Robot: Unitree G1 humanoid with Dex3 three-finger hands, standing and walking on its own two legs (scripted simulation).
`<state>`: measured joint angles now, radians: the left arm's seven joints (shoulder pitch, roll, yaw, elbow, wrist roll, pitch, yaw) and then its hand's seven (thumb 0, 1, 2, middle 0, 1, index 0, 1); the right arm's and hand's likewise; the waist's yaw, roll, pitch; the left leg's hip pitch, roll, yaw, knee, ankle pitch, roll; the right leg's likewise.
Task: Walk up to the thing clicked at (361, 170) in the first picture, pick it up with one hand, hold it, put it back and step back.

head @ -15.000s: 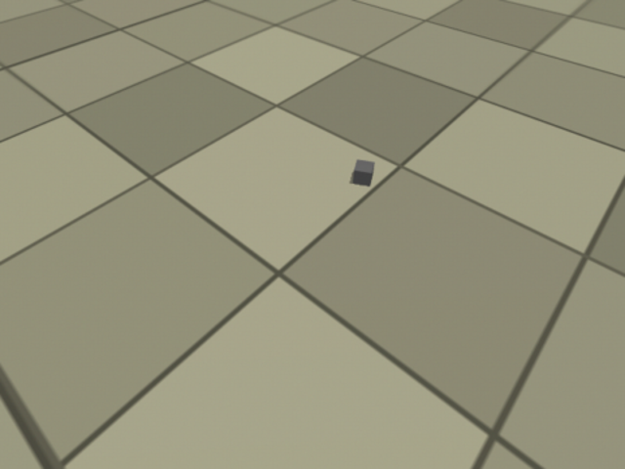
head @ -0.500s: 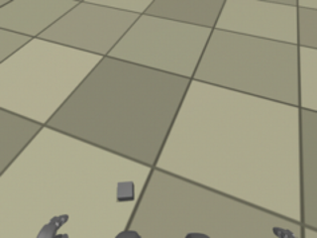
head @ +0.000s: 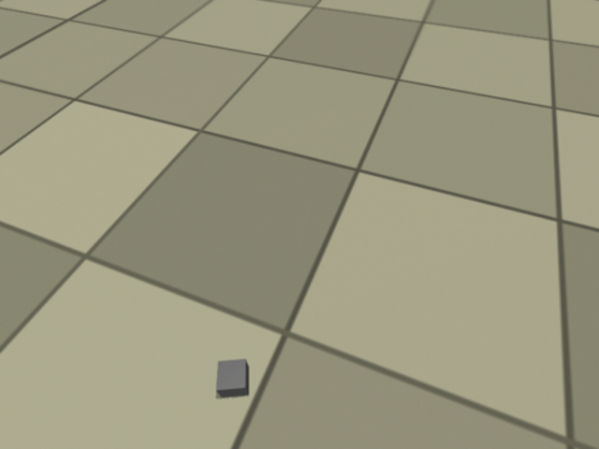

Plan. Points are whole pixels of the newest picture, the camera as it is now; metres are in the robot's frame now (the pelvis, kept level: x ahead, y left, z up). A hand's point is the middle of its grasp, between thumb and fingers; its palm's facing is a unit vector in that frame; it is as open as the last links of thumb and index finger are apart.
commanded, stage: walk up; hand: left
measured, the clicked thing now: (233, 378) +0.43 +0.24 -0.73
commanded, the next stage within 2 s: stand in 0.92 s
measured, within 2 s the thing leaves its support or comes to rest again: neither
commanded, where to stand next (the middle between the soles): +0.04 -0.01 m, yaw +0 degrees
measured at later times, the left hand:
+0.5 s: hand out of the picture +0.08 +0.26 -0.14, palm faces +0.02 -0.95 -0.32, open 7.4 cm
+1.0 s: hand out of the picture +0.07 +0.26 -0.14, palm faces +0.02 -0.94 -0.33, open 7.4 cm
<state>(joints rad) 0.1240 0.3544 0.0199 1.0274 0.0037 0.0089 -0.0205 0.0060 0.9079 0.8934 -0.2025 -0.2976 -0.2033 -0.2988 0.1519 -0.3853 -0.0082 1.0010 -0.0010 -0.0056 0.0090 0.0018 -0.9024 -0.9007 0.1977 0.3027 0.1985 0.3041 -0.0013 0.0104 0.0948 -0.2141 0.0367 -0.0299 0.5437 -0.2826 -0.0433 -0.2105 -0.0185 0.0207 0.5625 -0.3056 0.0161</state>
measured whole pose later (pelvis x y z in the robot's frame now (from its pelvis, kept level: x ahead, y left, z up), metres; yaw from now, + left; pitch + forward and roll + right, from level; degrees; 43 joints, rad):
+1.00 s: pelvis +0.00 +0.01 +0.02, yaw +1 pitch -2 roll +0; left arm 0.10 0.35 0.02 1.15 0.01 -0.01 -0.01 0.00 0.91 0.89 -0.20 -0.30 -0.20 -0.30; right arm 0.09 -0.34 0.00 1.13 -0.01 -0.01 0.01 0.00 -0.90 -0.90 0.20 0.30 0.20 0.30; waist 0.01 0.00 0.05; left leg -0.14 0.03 -0.04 0.35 -0.17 -0.04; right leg -0.12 -0.03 0.00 0.33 -0.18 0.03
